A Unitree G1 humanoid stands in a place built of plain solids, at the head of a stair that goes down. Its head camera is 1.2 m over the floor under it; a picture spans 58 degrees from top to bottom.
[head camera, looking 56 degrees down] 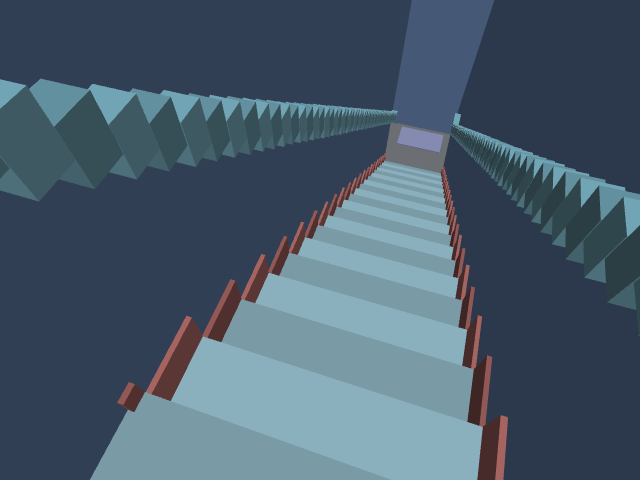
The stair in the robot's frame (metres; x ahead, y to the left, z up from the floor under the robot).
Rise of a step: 0.20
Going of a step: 0.25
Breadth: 0.98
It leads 18 degrees to the right of straight ahead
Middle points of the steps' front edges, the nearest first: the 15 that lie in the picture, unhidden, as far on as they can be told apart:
0.17 0.03 0.00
0.41 -0.05 -0.20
0.64 -0.12 -0.39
0.88 -0.20 -0.59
1.12 -0.28 -0.79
1.35 -0.35 -0.98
1.59 -0.43 -1.18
1.82 -0.51 -1.38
2.06 -0.58 -1.57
2.30 -0.66 -1.77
2.53 -0.73 -1.97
2.77 -0.81 -2.17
3.00 -0.89 -2.36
3.24 -0.96 -2.56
3.48 -1.04 -2.76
